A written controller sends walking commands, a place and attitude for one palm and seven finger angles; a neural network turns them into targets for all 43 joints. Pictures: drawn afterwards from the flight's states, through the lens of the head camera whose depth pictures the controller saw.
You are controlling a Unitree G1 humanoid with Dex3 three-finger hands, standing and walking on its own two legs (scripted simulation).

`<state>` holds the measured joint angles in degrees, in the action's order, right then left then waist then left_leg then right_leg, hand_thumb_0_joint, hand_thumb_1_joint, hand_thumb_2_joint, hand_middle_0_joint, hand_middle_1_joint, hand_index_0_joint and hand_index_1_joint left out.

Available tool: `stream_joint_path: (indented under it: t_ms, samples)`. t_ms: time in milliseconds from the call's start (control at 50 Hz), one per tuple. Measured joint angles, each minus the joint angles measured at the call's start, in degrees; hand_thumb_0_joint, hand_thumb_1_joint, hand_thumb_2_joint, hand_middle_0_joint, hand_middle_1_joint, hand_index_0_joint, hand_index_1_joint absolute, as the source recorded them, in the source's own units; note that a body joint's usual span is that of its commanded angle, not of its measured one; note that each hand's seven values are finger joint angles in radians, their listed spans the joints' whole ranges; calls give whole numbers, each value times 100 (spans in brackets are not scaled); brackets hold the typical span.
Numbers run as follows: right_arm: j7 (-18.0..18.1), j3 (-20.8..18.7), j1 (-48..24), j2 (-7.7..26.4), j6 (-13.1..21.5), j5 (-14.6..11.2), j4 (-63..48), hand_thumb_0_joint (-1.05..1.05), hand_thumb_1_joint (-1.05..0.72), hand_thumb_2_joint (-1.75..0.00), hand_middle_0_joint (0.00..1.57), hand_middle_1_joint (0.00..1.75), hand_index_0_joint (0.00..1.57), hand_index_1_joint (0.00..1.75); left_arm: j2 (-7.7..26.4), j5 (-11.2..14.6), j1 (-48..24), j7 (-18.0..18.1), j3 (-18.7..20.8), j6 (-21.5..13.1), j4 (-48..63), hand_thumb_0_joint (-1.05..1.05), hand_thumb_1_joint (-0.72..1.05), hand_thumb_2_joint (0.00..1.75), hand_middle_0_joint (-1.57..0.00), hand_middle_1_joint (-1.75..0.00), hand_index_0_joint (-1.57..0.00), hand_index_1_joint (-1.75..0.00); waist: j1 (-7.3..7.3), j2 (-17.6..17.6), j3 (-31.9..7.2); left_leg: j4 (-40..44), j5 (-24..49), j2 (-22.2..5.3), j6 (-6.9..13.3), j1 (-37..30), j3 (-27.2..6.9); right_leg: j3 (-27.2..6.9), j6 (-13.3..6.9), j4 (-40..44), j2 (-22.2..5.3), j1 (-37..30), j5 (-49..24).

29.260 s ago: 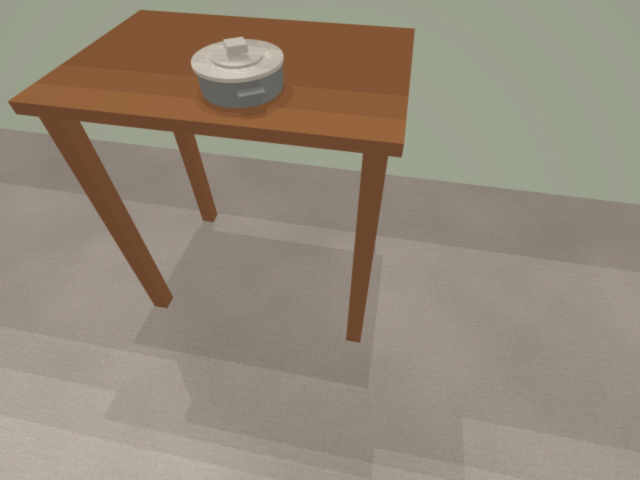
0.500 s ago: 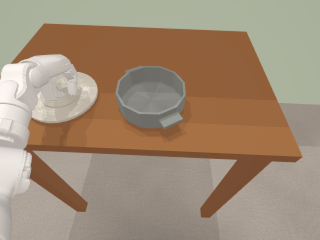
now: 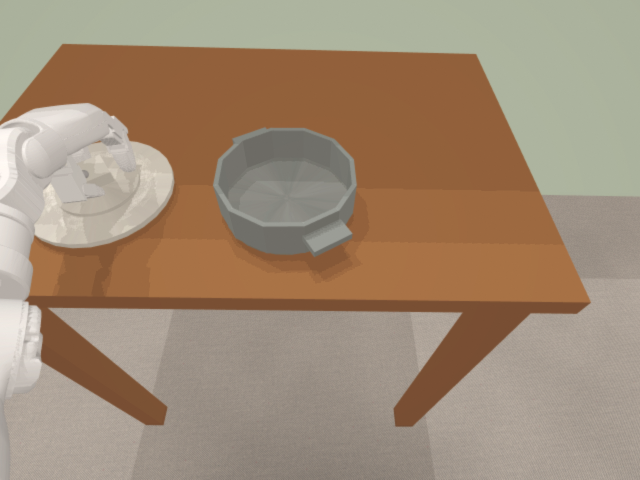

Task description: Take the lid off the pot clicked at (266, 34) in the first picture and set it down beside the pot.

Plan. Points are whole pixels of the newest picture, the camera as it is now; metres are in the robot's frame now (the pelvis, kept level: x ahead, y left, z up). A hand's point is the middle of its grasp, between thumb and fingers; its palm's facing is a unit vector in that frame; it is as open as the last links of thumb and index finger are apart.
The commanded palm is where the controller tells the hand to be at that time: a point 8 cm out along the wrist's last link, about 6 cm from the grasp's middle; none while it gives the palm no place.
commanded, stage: open the fingers wide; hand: left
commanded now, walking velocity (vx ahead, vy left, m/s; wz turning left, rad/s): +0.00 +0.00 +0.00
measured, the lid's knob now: (91, 174) +0.48 +0.29 +0.11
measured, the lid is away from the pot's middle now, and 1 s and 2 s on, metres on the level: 0.25 0.25 0.25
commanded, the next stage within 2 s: raise the empty hand in 0.46 s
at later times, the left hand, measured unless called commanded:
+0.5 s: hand (75, 172) +0.46 +0.29 +0.14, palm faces -0.37 -0.09 -0.93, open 11.0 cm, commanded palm +0.46 +0.28 +0.19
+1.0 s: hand (70, 156) +0.46 +0.28 +0.16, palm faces -0.31 -0.06 -0.95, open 11.0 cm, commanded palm +0.44 +0.28 +0.24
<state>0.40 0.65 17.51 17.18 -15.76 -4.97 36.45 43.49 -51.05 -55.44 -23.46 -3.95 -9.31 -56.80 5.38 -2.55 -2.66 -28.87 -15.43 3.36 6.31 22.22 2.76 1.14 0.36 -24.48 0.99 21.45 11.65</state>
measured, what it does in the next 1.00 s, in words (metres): stands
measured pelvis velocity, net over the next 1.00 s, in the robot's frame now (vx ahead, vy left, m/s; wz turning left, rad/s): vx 0.01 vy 0.02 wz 0.02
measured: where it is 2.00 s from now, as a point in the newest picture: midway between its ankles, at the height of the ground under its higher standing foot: outside the picture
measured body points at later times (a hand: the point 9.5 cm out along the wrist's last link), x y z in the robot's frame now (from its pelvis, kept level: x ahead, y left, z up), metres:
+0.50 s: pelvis +0.00 +0.01 +0.00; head +0.06 +0.01 +0.44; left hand +0.47 +0.29 +0.19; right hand +0.07 -0.27 -0.12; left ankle -0.02 +0.04 -0.74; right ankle +0.00 -0.13 -0.74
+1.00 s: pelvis +0.01 +0.02 +0.01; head +0.06 +0.01 +0.45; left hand +0.47 +0.28 +0.21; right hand +0.08 -0.25 -0.12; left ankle -0.02 +0.04 -0.74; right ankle +0.00 -0.13 -0.74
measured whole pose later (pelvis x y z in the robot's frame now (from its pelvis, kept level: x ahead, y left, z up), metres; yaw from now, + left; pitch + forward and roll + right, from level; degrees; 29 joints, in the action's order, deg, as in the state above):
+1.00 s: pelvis +0.01 +0.02 +0.01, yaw +1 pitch +8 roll -3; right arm -1.7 0.3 16.2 17.0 -13.6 -4.2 36.0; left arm 42.0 -49.6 -51.4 -26.7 -5.0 -2.5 -42.2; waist 4.5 -3.5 -1.9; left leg -24.1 -13.8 4.9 7.3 17.9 1.6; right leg 1.9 0.4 -19.2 -0.3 16.5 10.3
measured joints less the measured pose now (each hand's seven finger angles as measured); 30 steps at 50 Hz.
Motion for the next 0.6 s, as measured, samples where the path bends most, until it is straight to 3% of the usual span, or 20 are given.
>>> stream_joint_path:
  t_ms: [300,600]
  samples:
    - [-17,7,-107,-20,-24,-11,-16,0,-90,-90,20,30,20,29,-36,60,-27,-56,-141,104,130,0,-11,97,-63,-65,-57,-56,-82,5,-26,-30,-27,31,20,33,-43,40,20,-15,-29,10,38]
    - [-20,24,-107,-35,-42,-22,-20,0,-90,-90,20,30,20,29,-38,29,-272,-101,-293,196,29,0,-17,98,-65,-58,-56,-48,-82,46,-46,-140,-81,55,49,151,-56,55,33,-113,-53,115,94]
